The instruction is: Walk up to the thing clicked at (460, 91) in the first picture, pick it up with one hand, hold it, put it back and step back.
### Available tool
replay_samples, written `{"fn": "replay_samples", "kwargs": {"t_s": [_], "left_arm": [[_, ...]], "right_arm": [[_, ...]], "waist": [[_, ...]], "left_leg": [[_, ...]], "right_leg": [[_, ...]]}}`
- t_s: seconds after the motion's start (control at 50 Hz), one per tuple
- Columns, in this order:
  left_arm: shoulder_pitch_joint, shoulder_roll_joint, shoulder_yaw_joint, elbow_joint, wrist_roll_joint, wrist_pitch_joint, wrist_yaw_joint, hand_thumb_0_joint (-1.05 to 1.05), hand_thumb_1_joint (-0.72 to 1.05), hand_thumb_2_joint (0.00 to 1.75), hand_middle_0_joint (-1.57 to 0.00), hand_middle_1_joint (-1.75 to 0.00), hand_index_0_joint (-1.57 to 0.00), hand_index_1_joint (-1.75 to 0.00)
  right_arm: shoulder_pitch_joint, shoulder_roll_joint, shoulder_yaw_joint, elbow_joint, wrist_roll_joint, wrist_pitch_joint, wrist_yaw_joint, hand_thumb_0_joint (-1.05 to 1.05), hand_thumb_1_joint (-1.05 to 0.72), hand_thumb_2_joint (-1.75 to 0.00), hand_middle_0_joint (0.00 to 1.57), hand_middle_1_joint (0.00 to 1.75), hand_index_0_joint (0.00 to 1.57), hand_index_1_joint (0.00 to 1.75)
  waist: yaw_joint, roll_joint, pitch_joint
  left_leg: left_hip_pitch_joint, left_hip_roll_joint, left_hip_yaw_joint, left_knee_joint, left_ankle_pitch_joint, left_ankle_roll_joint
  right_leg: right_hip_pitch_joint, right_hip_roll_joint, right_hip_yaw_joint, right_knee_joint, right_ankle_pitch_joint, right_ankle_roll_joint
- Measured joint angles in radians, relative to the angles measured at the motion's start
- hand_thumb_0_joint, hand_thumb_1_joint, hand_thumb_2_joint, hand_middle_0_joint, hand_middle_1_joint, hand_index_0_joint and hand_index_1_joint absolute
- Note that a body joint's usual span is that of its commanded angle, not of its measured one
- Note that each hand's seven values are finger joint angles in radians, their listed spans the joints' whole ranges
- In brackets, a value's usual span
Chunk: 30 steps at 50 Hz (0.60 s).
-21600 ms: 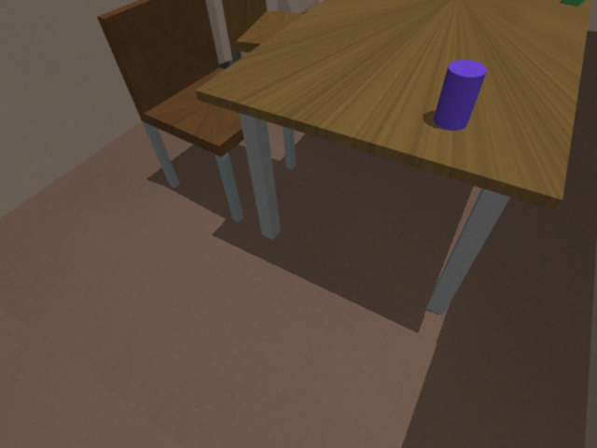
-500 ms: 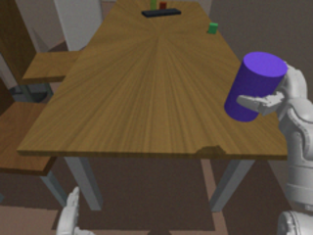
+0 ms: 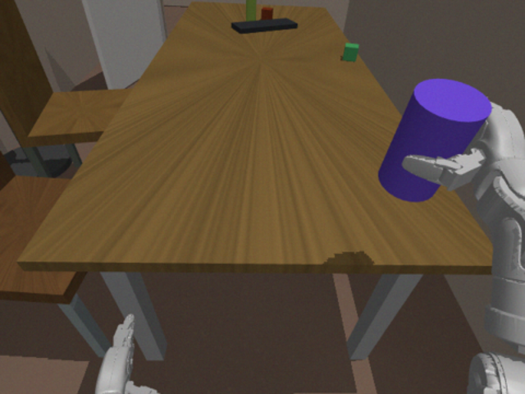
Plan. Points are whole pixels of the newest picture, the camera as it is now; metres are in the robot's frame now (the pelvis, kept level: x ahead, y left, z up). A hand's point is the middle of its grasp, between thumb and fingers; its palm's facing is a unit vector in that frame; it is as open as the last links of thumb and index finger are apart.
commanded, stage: hold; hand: right
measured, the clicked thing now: (426, 144) +0.35 -0.16 +0.26
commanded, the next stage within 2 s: none
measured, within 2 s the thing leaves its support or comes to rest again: neither
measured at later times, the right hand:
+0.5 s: hand (439, 151) +0.34 -0.17 +0.26, palm faces +0.12 +0.99 -0.04, open 11.3 cm
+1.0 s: hand (433, 145) +0.34 -0.16 +0.26, palm faces +0.11 +0.99 -0.03, open 11.3 cm
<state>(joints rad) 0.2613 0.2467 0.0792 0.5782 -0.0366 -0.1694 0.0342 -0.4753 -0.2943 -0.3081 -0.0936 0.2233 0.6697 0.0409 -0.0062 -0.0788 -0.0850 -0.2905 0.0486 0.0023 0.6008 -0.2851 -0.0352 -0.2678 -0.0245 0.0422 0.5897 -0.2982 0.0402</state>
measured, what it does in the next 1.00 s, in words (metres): stands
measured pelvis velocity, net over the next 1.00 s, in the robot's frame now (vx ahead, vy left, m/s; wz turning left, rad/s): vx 0.00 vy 0.00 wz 0.00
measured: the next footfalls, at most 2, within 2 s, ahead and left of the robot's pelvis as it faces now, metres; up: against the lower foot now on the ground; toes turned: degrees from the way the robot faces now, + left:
none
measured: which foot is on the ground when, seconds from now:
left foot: down 0.00-1.00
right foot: down 0.00-1.00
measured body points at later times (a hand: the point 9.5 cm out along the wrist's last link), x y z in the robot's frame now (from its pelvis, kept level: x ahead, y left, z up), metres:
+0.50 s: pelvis +0.01 +0.00 +0.00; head -0.03 +0.03 +0.45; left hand +0.18 +0.25 -0.07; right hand +0.33 -0.23 +0.26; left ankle +0.02 +0.14 -0.73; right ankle +0.01 -0.15 -0.73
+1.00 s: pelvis +0.00 +0.00 +0.00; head -0.04 +0.04 +0.45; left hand +0.17 +0.26 -0.07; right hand +0.33 -0.22 +0.27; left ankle +0.02 +0.14 -0.73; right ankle +0.01 -0.15 -0.73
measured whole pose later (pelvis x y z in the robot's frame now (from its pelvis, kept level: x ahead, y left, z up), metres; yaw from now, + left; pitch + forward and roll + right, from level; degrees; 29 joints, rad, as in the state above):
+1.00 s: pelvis +0.00 +0.00 +0.00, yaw +0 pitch -2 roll +0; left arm 0.25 0.25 0.09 0.59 -0.04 -0.19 0.02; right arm -0.45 -0.28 -0.32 -0.12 0.23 0.72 0.04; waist 0.00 -0.09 -0.08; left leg -0.27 0.05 0.01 0.59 -0.28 -0.03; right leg -0.24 -0.02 0.04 0.57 -0.29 0.04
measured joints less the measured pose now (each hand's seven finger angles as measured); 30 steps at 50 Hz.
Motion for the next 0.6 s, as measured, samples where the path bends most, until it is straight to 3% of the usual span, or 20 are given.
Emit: {"fn": "replay_samples", "kwargs": {"t_s": [0.22, 0.42, 0.6], "left_arm": [[-0.003, -0.005, -0.001, 0.001, -0.001, 0.004, -0.004, -0.01, -0.53, 0.04, -0.04, -0.05, -0.04, -0.04], [0.001, -0.007, -0.003, -0.001, -0.002, -0.006, -0.008, -0.01, -0.53, 0.04, -0.04, -0.05, -0.04, -0.04], [-0.008, -0.006, -0.002, 0.016, 0.000, -0.014, -0.006, -0.01, -0.52, 0.04, -0.05, -0.06, -0.05, -0.05]], "right_arm": [[0.020, 0.006, -0.014, -0.020, 0.010, 0.039, 0.002, -0.01, 0.61, -1.00, 0.67, 1.06, 0.71, 1.10], [0.062, 0.007, -0.008, -0.073, -0.005, 0.027, 0.003, -0.01, 0.61, -1.00, 0.67, 1.06, 0.71, 1.10], [0.076, 0.009, -0.009, -0.089, 0.013, 0.025, 0.011, -0.01, 0.61, -1.00, 0.67, 1.06, 0.71, 1.10]], "waist": [[-0.002, -0.006, -0.005], [-0.005, 0.006, 0.003], [-0.003, -0.006, 0.003]], "left_leg": [[0.013, 0.004, 0.003, -0.005, -0.008, -0.001], [0.013, 0.003, 0.003, -0.005, -0.007, 0.000], [0.018, 0.001, 0.004, -0.010, -0.003, 0.000]], "right_leg": [[0.014, 0.003, 0.002, -0.009, -0.004, -0.001], [0.014, 0.002, 0.002, -0.009, -0.004, 0.000], [0.016, 0.001, 0.002, -0.008, -0.003, 0.000]]}}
